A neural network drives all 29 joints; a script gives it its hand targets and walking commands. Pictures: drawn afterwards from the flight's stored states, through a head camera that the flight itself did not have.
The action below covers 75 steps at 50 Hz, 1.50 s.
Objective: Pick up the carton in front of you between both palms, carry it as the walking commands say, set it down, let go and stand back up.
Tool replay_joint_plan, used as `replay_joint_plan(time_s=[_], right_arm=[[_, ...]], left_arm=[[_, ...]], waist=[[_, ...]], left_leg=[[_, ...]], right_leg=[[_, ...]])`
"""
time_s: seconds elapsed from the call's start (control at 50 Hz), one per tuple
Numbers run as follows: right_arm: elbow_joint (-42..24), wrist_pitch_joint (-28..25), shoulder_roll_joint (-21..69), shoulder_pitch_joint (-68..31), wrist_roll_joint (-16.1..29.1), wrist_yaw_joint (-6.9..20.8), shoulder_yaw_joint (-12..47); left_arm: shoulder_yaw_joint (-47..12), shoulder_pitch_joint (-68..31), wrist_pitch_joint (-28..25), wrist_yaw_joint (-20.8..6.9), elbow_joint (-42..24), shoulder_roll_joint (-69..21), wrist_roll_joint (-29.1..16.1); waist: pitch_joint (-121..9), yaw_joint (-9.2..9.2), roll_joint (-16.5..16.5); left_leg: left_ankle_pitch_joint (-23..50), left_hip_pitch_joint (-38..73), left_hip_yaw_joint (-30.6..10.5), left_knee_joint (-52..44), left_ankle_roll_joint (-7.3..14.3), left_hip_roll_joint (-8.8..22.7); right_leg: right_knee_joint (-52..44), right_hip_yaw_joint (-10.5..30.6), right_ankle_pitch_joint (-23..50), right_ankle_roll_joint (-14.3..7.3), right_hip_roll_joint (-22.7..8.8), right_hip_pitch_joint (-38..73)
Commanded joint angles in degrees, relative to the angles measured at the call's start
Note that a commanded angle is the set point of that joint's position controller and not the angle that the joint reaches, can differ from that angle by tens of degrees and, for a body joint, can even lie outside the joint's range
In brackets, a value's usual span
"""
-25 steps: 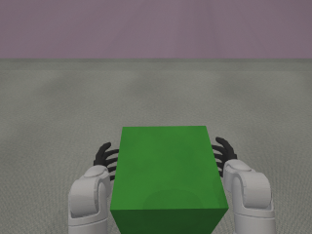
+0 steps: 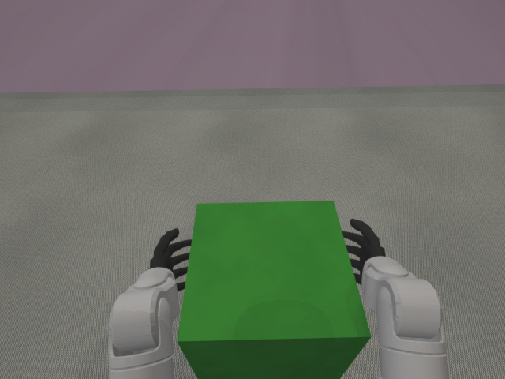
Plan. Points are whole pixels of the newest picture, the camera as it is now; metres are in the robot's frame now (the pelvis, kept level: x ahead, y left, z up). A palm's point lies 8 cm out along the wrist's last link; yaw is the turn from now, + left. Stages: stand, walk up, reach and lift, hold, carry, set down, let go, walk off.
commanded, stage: carry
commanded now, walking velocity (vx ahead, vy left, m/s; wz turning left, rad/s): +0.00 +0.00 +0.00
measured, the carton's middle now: (266, 300) +0.26 +0.00 +0.02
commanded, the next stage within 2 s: hold in 1.02 s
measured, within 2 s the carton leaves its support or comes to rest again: neither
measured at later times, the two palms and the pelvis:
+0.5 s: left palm (161, 328) +0.21 +0.15 +0.05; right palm (377, 317) +0.21 -0.15 +0.06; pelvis -0.05 +0.00 +0.00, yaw +0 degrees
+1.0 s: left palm (165, 329) +0.21 +0.15 +0.04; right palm (375, 319) +0.21 -0.15 +0.04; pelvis -0.07 +0.00 +0.00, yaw +0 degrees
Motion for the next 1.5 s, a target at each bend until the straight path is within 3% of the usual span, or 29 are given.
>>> replay_joint_plan(time_s=[0.0, 0.12, 0.24, 0.52, 0.64, 0.72, 0.88, 1.0, 1.02, 1.04, 1.1, 1.18, 1.28, 1.48], right_arm=[[-1.0, 0.1, 52.8, -22.3, 22.4, 14.2, 40.7], [0.2, -2.8, 54.1, -23.1, 21.8, 15.1, 41.9], [3.4, -7.1, 51.6, -22.4, 19.2, 15.0, 40.6], [15.8, -21.0, 46.1, -22.1, 9.8, 14.7, 30.6], [24.7, -28.9, 47.0, -26.0, 5.8, 15.2, 24.8], [27.8, -32.5, 50.1, -28.3, 5.2, 15.8, 24.3], [23.9, -30.2, 52.1, -25.4, 7.7, 15.9, 28.8], [23.4, -29.0, 50.5, -24.7, 7.2, 15.7, 27.9], [23.9, -28.8, 52.4, -20.2, 6.1, 16.1, 26.0], [22.0, -29.7, 50.8, -20.3, 5.8, 15.8, 25.6], [22.9, -30.7, 50.9, -22.3, 5.8, 15.6, 25.5], [24.9, -31.1, 50.0, -23.3, 5.1, 15.7, 24.3], [27.4, -31.2, 51.5, -26.9, 5.5, 17.2, 24.1], [33.0, -31.6, 55.0, -32.1, 4.7, 19.1, 21.8]], left_arm=[[-41.1, -25.0, -0.2, -15.4, -2.7, -51.5, -23.4], [-42.2, -25.3, -3.2, -15.9, -1.1, -53.0, -22.3], [-41.3, -24.7, -7.7, -15.7, 1.6, -50.7, -20.0], [-31.7, -24.9, -21.5, -15.0, 14.2, -45.5, -10.7], [-25.7, -28.3, -29.4, -15.3, 23.0, -46.7, -6.2], [-25.3, -30.5, -33.0, -16.0, 26.1, -49.8, -5.6], [-30.1, -28.3, -30.9, -16.3, 22.3, -51.4, -8.5], [-29.2, -27.6, -29.7, -16.2, 21.8, -49.9, -8.1], [-28.5, -22.7, -29.4, -16.5, 20.8, -50.8, -8.0], [-27.9, -23.5, -29.9, -16.2, 18.4, -49.2, -7.7], [-28.3, -25.5, -30.3, -16.0, 19.1, -49.3, -7.5], [-27.7, -26.2, -30.4, -15.9, 20.2, -49.1, -6.4], [-26.0, -27.5, -30.4, -16.5, 23.3, -50.8, -5.5], [-24.6, -34.0, -30.3, -19.6, 28.7, -54.5, -5.8]], waist=[[-13.5, -0.06, -0.6], [-10.6, 0.04, 0.0], [-9.2, -0.04, 0.2], [-7.9, -0.15, 0.3], [-9.2, -0.11, 0.4], [-10.6, -0.05, 0.6], [-12.7, -0.07, 0.6], [-11.2, -0.06, 0.4], [-5.6, -1.0, -3.4], [-8.6, -0.99, -2.5], [-7.2, -0.55, -1.2], [-5.3, -0.35, 0.2], [-2.4, 0.6, -0.4], [-0.5, -0.27, -1.1]], left_leg=[[35.3, 7.9, -4.7, 1.3, 0.9, 6.3], [27.5, 6.2, -5.3, -1.3, 1.0, 6.6], [21.3, 5.4, -6.0, -3.7, 1.1, 6.7], [13.8, 3.6, -6.7, -6.5, 1.1, 6.6], [12.7, 3.4, -6.8, -6.9, 1.0, 6.6], [13.5, 4.0, -6.9, -6.6, 1.0, 6.6], [18.2, 5.2, -6.7, -5.1, 1.2, 6.8], [18.1, 4.3, -6.6, -5.0, 1.0, 6.8], [29.1, 19.7, -13.3, -6.4, 1.5, -7.4], [29.2, 23.8, -14.8, -6.8, 1.4, -6.3], [30.7, 24.0, -14.7, -7.0, 0.7, -6.9], [22.8, 23.2, -13.9, -8.6, 0.1, -7.5], [15.9, 23.0, -13.7, -9.1, 0.5, -7.3], [6.0, 22.8, -13.7, -9.4, 0.0, -7.0]], right_leg=[[0.6, 3.5, 37.6, -0.4, -6.2, 3.8], [-1.2, 3.8, 25.0, -0.9, -6.0, 0.5], [-3.3, 4.6, 17.3, -1.3, -6.0, -1.0], [-5.1, 5.5, 9.4, -1.9, -5.8, -4.2], [-4.8, 5.6, 8.6, -2.1, -5.6, -4.4], [-4.4, 5.8, 9.1, -2.2, -5.5, -4.1], [-3.2, 5.9, 11.8, -2.0, -5.5, -3.6], [-3.2, 6.0, 12.2, -2.0, -5.5, -4.2], [-7.8, 14.5, 27.6, -3.2, 8.4, -3.3], [-8.0, 16.0, 26.7, -3.8, 7.7, -2.3], [-8.1, 16.4, 28.9, -3.2, 7.6, -1.0], [-9.7, 16.5, 21.1, -3.0, 7.7, -0.1], [-10.7, 16.7, 13.8, -3.3, 7.1, -3.4], [-12.0, 16.7, 3.6, -4.3, 6.6, -7.2]])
